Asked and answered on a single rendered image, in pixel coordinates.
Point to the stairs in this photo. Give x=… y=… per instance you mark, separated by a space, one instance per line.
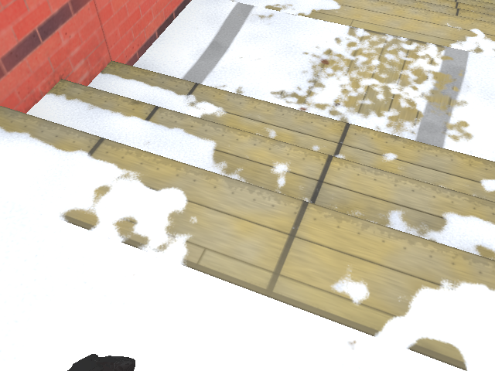
x=474 y=9
x=427 y=191

